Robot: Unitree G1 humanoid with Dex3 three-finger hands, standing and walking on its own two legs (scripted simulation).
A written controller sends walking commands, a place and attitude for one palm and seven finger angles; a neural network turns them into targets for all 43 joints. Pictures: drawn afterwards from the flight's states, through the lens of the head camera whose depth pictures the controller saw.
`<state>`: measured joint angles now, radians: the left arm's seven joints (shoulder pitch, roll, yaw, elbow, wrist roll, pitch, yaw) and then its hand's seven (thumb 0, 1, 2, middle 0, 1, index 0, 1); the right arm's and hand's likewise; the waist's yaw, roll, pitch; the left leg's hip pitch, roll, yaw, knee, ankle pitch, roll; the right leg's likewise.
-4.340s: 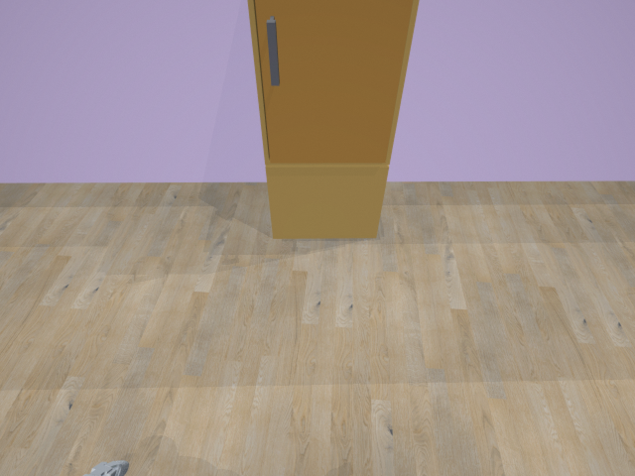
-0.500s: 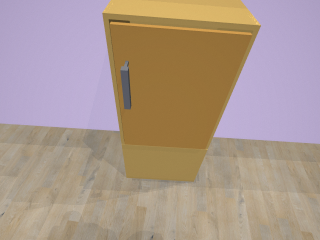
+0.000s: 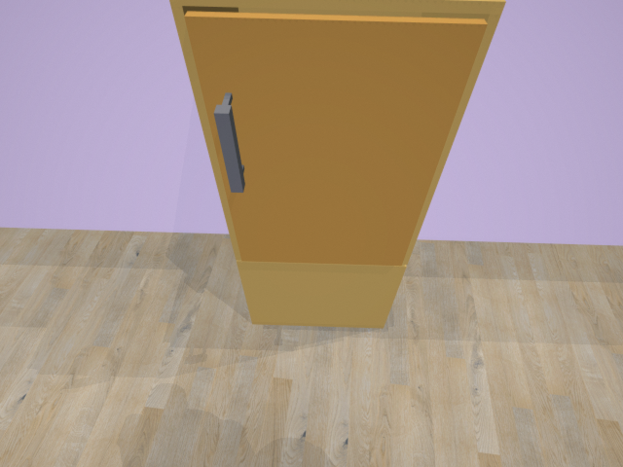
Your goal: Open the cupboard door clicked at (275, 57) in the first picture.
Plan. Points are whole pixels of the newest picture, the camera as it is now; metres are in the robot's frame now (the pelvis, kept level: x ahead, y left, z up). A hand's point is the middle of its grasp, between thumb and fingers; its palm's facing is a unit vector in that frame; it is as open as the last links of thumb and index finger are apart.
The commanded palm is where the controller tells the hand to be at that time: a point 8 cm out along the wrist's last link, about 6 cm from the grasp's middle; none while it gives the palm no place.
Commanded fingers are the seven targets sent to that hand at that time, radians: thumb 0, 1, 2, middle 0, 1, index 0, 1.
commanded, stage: come to a stop and stand still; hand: left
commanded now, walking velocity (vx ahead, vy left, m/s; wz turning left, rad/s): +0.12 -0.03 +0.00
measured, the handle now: (233, 145) +0.59 +0.18 +0.06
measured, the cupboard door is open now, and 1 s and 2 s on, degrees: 0 0 0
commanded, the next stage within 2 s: look again from close up in 1.22 s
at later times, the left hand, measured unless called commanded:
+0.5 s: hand out of the picture -0.03 +0.13 -0.16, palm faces +0.04 -0.99 -0.15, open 7.4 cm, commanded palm none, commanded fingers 0.00 0.90 0.90 -0.20 -0.30 -0.20 -0.30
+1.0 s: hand out of the picture -0.04 +0.12 -0.16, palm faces +0.06 -0.98 -0.16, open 7.4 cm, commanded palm none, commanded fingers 0.00 0.90 0.90 -0.20 -0.30 -0.20 -0.30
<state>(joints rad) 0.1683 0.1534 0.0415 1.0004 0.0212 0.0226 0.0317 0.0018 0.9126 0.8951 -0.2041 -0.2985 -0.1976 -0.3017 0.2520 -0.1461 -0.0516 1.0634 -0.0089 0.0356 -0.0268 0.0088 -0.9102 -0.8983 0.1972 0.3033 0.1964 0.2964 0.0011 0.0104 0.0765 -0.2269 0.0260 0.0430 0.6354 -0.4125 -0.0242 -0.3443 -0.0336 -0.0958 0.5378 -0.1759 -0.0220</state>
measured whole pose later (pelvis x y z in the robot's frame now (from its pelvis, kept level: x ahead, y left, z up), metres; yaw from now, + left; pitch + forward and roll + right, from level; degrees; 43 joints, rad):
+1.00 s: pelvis -0.02 -0.03 +0.01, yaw -1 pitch -2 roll +0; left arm 0.31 0.11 0.00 1.14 0.00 -0.01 0.03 0.00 0.91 0.90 -0.20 -0.30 -0.19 -0.30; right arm 0.31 -0.10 0.00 1.17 -0.02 0.00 -0.05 0.01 -0.91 -0.90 0.20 0.30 0.20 0.30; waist 0.01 0.01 0.04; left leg -0.12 0.07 0.04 0.40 -0.24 -0.05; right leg -0.13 0.05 -0.10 0.38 -0.22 -0.07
